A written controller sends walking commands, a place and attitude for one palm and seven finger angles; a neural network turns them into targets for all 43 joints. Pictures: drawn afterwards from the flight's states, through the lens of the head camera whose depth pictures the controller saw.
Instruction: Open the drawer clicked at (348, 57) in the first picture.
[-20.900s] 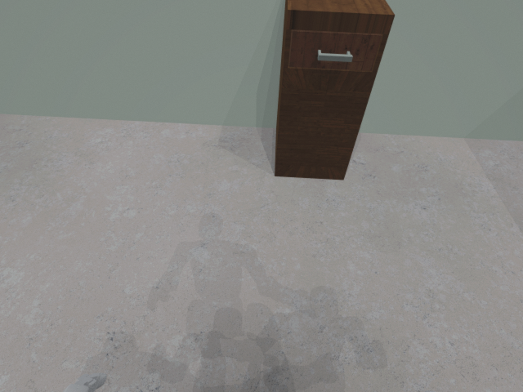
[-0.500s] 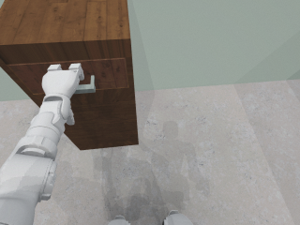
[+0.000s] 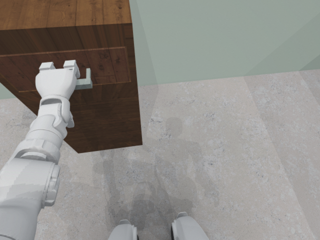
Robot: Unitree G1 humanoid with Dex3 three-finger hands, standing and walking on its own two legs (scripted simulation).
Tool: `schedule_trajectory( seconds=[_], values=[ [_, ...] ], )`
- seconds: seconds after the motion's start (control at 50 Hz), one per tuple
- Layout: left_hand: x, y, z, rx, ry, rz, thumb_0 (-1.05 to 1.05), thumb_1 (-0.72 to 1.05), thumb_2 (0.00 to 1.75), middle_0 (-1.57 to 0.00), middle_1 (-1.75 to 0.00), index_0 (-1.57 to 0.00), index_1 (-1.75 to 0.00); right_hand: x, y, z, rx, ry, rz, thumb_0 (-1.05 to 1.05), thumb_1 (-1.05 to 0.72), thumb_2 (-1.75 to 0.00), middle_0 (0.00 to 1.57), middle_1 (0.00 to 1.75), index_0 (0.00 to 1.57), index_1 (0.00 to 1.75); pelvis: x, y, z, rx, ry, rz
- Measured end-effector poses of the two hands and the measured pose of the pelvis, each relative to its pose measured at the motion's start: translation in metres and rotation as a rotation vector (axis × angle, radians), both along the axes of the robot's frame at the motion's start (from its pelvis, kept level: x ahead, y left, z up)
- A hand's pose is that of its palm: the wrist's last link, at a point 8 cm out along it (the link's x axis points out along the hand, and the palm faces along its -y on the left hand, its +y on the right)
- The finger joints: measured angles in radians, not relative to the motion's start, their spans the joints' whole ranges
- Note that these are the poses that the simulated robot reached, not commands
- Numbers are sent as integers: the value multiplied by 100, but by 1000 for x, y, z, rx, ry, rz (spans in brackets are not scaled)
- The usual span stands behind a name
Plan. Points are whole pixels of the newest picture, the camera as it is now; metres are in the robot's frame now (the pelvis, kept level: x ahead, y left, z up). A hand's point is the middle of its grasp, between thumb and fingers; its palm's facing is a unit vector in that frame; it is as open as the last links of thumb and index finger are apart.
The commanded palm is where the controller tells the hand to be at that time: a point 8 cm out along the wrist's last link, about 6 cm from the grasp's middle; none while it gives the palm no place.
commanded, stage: lower the fingers behind the handle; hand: left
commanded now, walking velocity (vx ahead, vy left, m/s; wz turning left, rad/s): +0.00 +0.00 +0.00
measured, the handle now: (67, 79) +0.55 +0.22 +0.00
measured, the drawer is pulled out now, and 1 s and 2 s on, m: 0.00 0.00 0.04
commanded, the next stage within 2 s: close the thumb around the handle in 0.66 s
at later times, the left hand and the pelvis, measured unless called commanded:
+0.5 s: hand (67, 100) +0.49 +0.22 -0.02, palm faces -0.04 +0.00 -1.00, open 13.8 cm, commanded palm +0.48 +0.21 +0.03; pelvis -0.01 +0.00 -0.01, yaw +0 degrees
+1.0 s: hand (66, 102) +0.49 +0.22 -0.02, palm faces -0.04 +0.00 -1.00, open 12.2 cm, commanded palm +0.47 +0.21 +0.03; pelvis -0.01 +0.00 -0.01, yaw +0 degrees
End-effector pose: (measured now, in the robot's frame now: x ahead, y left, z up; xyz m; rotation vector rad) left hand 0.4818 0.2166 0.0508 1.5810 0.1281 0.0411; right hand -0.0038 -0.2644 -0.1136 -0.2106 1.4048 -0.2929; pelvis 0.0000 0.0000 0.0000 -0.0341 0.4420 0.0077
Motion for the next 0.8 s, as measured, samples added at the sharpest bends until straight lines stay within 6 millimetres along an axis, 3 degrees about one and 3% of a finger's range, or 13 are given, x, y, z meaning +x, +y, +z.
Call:
schedule_trajectory(
  seconds=[0.32, 0.8],
  values=[
    [-7, 5, -21, -11, -35, -22, 0, -49, 31, -31, -120, -32, -120, -2, -1, -11, -16, 11, 26, 0, -91, -90, 20, 30, 20, 30, -7, 3, -14, -8, 28, 6],
    [-9, 0, -18, -17, -4, -8, 0, -49, 31, -31, -120, -32, -120, -12, -3, -12, -12, 9, 13, 0, -91, -90, 20, 30, 20, 30, -11, -1, -13, -2, 21, 0]
  ],
)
